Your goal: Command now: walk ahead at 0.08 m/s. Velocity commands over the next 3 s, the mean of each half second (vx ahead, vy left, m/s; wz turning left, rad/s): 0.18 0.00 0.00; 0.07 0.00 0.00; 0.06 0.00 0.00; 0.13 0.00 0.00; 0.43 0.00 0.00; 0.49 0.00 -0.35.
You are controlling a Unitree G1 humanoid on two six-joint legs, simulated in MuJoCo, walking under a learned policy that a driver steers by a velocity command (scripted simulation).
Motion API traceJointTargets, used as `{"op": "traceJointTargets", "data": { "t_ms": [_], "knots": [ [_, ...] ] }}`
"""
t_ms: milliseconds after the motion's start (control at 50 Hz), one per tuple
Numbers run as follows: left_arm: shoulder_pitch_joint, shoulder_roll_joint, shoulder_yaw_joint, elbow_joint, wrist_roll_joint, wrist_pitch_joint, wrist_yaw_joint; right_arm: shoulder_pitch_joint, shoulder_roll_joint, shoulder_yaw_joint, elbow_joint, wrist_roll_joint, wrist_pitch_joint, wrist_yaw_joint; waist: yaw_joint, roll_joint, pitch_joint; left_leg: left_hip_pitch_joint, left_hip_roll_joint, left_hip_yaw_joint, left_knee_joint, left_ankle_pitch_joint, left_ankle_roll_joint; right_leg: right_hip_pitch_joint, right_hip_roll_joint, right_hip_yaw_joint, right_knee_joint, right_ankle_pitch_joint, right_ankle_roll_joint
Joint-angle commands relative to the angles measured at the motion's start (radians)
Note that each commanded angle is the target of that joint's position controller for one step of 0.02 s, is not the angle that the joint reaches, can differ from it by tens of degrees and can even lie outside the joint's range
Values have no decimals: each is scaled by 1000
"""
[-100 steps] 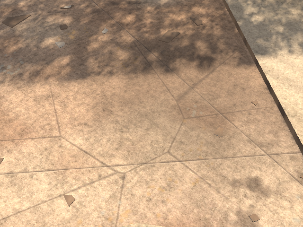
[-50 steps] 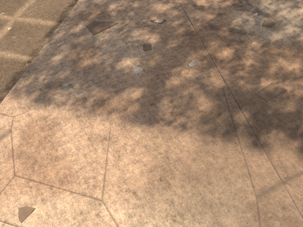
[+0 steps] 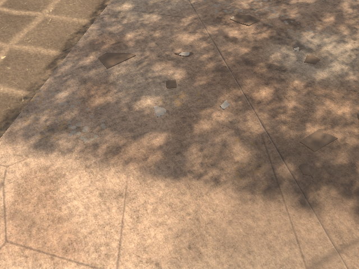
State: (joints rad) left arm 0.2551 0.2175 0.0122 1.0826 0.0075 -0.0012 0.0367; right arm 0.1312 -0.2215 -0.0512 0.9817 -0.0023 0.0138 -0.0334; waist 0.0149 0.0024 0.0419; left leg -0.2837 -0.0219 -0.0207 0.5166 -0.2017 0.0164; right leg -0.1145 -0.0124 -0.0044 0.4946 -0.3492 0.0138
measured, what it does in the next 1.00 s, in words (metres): walks ahead: right foot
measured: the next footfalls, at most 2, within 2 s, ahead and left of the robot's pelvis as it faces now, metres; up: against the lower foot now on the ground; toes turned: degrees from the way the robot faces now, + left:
right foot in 0.58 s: +0.19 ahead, -0.10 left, +0.00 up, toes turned +0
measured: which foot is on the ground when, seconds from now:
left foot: down 0.00-1.00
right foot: down 0.00-0.26, up 0.28-0.56, down 0.58-1.00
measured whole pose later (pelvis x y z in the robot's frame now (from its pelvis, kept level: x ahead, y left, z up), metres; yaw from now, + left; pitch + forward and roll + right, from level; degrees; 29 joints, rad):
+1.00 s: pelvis +0.14 +0.01 -0.01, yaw +0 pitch -1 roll +0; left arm 0.17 0.21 0.06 1.08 -0.02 -0.02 0.02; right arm 0.29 -0.22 -0.02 1.12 0.01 -0.02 -0.04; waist -0.01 0.01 0.01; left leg -0.10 0.00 0.04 0.55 -0.44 0.02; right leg -0.29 0.01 -0.01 0.63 -0.32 -0.03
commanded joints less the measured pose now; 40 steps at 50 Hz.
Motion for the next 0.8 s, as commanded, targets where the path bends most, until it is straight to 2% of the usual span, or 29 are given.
{"op": "traceJointTargets", "data": {
  "t_ms": [20,60,80,100,120,140,160,200,220,240,260,280,300,320,360,380,400,440,480,500,540,560,580,600,620,640,680,720,800],
  "knots": [
    [68,105,18,-9,-6,-6,6,-4,-111,-20,-14,5,-7,-5,-4,-8,-6,97,20,-32,-75,-202,37,-170,-11,14,-122,-146,-38],
    [74,127,26,-27,-13,-10,11,-12,-121,-24,-9,9,-14,-4,5,-27,54,-7,1,-19,-47,-429,47,-206,-37,64,-140,-352,-87],
    [99,136,29,-28,-17,-18,12,-31,-112,-23,-15,12,-26,0,18,-41,83,-58,-2,-13,-22,-436,47,-201,-71,117,-169,-408,-114],
    [138,156,37,-22,-23,-29,10,-54,-95,-20,-23,17,-43,6,34,-81,100,-115,-10,11,40,-373,38,-163,-132,206,-219,-448,-150],
    [164,189,49,-14,-28,-40,9,-82,-73,-16,-33,23,-61,16,42,-154,114,-175,-24,64,149,-246,24,-112,-225,330,-295,-474,-196],
    [143,213,60,-19,-30,-48,8,-96,-70,-15,-40,27,-74,24,36,-192,144,-216,10,56,231,-173,31,-107,-307,420,-338,-446,-234],
    [125,202,59,-29,-29,-55,6,-86,-77,-17,-39,30,-85,31,22,-178,153,-233,36,41,251,-186,45,-103,-329,435,-342,-393,-243],
    [77,173,54,-49,-37,-62,-5,-30,-69,-17,-20,41,-101,40,-25,-156,151,-123,38,64,90,-206,67,-119,-273,324,-286,-256,-194],
    [52,167,52,-59,-35,-57,-10,33,-74,-24,13,38,-101,38,-55,-137,131,28,3,92,-14,-138,62,-169,-206,236,-215,-120,-153],
    [40,169,52,-70,-29,-57,-9,111,-103,-40,45,29,-97,35,-80,-112,75,164,-15,79,-39,-31,53,-200,-149,165,-106,112,-119],
    [32,141,45,-87,-24,-61,-6,206,-176,-62,63,19,-95,30,-104,35,2,291,99,-109,-103,82,94,-268,-49,41,148,282,-58],
    [67,81,28,-103,-12,-71,5,322,-264,-79,85,15,-90,35,-128,270,-101,452,306,-425,-204,282,229,-438,63,-46,454,12,18],
    [69,93,35,-100,-20,-76,4,319,-190,-49,91,4,-97,39,-104,217,-110,422,404,-545,-234,474,295,-486,56,55,680,-257,28],
    [79,101,41,-93,-38,-74,-2,248,-145,-30,72,3,-106,39,-63,127,-60,352,399,-426,-198,585,286,-498,15,101,778,-245,12],
    [49,93,48,-88,-33,-65,-6,140,-115,-12,43,5,-107,40,-20,55,-32,269,304,-216,-201,616,213,-484,-49,75,691,-126,-10],
    [29,100,55,-92,-28,-57,-4,118,-82,2,43,2,-102,35,-9,68,-27,238,259,-152,-216,608,178,-446,-68,63,609,-70,-13],
    [25,82,54,-92,-27,-50,-6,116,-64,12,50,-6,-96,30,0,82,-30,208,223,-102,-220,621,163,-393,-65,45,518,-27,-7],
    [-6,38,42,-99,-25,-40,-5,113,-88,18,61,-19,-87,17,8,92,-47,167,188,-41,-200,696,164,-287,-49,19,316,9,13],
    [-49,44,37,-112,-24,-30,0,114,-153,7,66,-16,-77,8,-1,96,-75,148,198,-44,-180,729,184,-201,-22,-8,175,33,24],
    [-44,58,39,-108,-25,-21,2,110,-166,4,69,-8,-71,6,3,96,-91,139,210,-57,-177,713,189,-154,-16,-14,125,90,23],
    [-21,76,44,-92,-17,-5,4,83,-152,7,72,17,-64,9,32,82,-80,75,197,-58,-167,559,163,-32,-9,-21,-17,260,-2],
    [-27,101,49,-92,-2,3,6,112,-135,9,85,23,-64,15,31,51,-63,49,167,-59,-172,399,125,13,-28,11,-77,362,-23],
    [-29,140,57,-98,5,8,12,136,-112,14,90,7,-67,19,13,-3,-61,13,125,-41,-158,204,82,73,-89,73,-80,524,-45],
    [-64,186,65,-104,-4,11,13,209,-85,14,102,-9,-66,22,-53,-99,-54,-21,51,2,-164,29,45,89,-116,92,-24,612,-93],
    [-99,145,60,-100,-15,9,6,237,-46,24,114,-11,-55,15,-58,-116,-61,24,37,23,-180,-12,22,41,-107,87,-12,505,-118],
    [-116,115,59,-100,-20,6,-1,199,-67,21,114,-7,-45,9,-35,-76,-20,28,25,34,-165,-8,9,2,-74,75,-14,461,-104],
    [-128,104,58,-95,-11,-8,-8,176,-80,20,110,-3,-31,-1,-28,-47,-27,39,30,36,-135,81,7,0,-59,68,-9,520,-84],
    [-118,102,60,-78,-13,-16,-9,183,-83,21,114,-7,-24,-3,-29,-47,-59,73,41,31,-127,138,6,13,-57,66,-2,568,-85],
    [-130,103,62,-63,-15,-14,-9,167,-89,21,118,-3,-22,-4,-25,-26,-80,110,51,30,-116,183,4,16,-55,65,2,596,-92]
  ]
}}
